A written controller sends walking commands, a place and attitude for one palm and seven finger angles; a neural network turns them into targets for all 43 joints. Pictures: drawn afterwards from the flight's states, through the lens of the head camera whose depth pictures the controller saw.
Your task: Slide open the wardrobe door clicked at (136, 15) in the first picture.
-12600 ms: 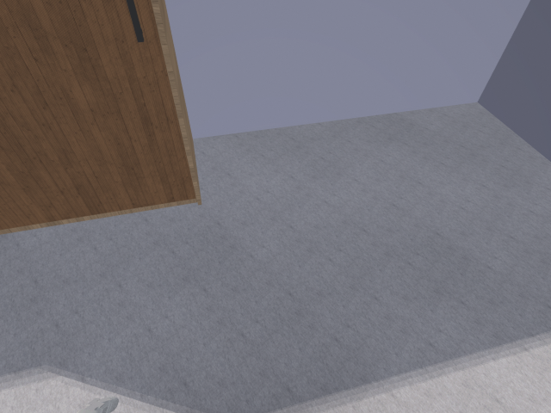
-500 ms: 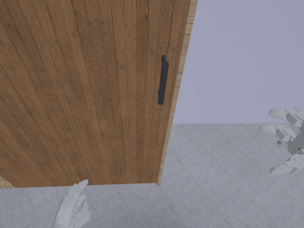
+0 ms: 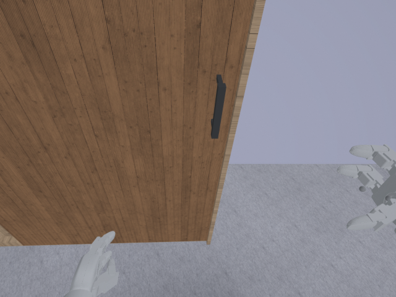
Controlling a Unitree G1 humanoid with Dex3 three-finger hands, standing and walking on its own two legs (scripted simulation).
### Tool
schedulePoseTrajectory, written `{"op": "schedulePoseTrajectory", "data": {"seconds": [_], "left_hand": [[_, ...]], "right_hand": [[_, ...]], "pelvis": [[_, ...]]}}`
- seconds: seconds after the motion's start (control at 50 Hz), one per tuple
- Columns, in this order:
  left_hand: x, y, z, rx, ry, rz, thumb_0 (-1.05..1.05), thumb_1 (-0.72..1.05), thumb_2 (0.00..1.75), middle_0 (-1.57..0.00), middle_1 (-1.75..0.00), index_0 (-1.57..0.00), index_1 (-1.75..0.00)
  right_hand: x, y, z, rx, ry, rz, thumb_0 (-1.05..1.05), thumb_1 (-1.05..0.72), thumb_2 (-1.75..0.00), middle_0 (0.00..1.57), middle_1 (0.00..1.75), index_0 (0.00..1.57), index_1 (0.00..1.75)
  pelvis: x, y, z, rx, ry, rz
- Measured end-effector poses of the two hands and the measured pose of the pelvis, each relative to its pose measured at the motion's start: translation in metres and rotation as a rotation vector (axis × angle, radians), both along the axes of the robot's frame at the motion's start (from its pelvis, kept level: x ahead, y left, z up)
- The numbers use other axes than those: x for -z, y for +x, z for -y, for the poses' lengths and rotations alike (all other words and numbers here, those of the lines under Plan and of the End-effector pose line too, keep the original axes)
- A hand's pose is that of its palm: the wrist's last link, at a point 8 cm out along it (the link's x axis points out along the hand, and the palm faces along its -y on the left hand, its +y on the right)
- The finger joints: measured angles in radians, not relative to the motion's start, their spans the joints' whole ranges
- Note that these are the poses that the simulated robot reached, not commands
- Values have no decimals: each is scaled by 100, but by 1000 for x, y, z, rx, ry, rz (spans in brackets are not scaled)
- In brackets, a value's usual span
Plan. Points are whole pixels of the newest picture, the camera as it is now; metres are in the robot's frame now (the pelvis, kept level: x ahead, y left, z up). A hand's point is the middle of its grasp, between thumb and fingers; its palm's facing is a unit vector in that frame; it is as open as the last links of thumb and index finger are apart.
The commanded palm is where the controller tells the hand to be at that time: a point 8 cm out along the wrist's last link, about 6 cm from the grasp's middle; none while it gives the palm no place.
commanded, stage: move the hooked fingers beside the handle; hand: right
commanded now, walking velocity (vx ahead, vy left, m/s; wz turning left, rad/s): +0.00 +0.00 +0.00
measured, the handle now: (216, 108) +0.52 -0.04 +0.13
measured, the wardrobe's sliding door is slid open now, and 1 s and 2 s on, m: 0.00 0.00 0.00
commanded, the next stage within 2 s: none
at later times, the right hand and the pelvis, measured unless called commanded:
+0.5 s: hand (316, 159) +0.34 -0.22 +0.15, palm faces -0.02 +1.00 -0.02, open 14.0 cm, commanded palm +0.31 -0.26 +0.15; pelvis +0.01 -0.01 +0.00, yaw +1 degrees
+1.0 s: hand (278, 142) +0.40 -0.16 +0.14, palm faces -0.02 +1.00 +0.00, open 14.0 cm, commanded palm +0.37 -0.21 +0.14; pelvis +0.01 +0.00 +0.00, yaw +1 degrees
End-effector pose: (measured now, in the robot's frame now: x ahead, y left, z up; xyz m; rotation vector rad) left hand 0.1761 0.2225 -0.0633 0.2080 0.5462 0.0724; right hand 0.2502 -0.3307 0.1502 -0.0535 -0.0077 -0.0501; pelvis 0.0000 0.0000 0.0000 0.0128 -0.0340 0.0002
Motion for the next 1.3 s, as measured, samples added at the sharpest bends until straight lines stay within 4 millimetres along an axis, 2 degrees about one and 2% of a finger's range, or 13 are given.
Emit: {"op": "schedulePoseTrajectory", "data": {"seconds": [0.12,0.28,0.38,0.7,0.86,1.0,1.18,1.3], "left_hand": [[2,-2,1,-2,11,-8,2,91,90,-20,-30,-20,-30],[3,-8,5,-24,8,-25,2,91,90,-20,-30,-20,-30],[5,-13,4,-47,0,-41,2,91,90,-20,-30,-20,-30],[11,-10,-1,-57,0,-100,2,91,90,-20,-30,-20,-30],[16,-12,-3,-61,-4,-133,2,91,90,-20,-30,-20,-30],[21,-25,-12,-93,-4,-187,2,91,90,-20,-30,-20,-30],[31,-51,-26,-133,4,-270,2,91,90,-20,-30,-20,-30],[35,-66,-32,-156,2,-306,2,91,90,-20,-30,-20,-30]], "right_hand": [[3,8,-11,-21,9,14,-1,50,-30,30,120,30,120],[3,43,-37,-69,21,17,-1,50,-30,30,121,30,120],[4,59,-47,-72,29,2,-1,50,-30,30,120,30,120],[8,81,-83,-74,39,0,-1,50,-30,30,120,30,120],[4,104,-105,-86,43,-1,-1,50,-30,30,120,30,120],[12,126,-116,-73,58,-53,-1,50,-30,30,120,30,120],[6,147,-132,-82,61,-10,-1,50,-30,30,120,30,120],[13,157,-144,-90,59,-46,-1,50,-30,30,120,30,120]], "pelvis": [[0,-2,3,9,2,3],[0,-2,6,6,-1,-8],[-1,3,7,-7,-5,-20],[-2,12,8,-8,-9,-31],[-2,11,4,-5,-11,-39],[-2,11,0,-12,-14,-54],[-1,13,-4,-20,-15,-72],[0,12,-5,-23,-15,-82]]}}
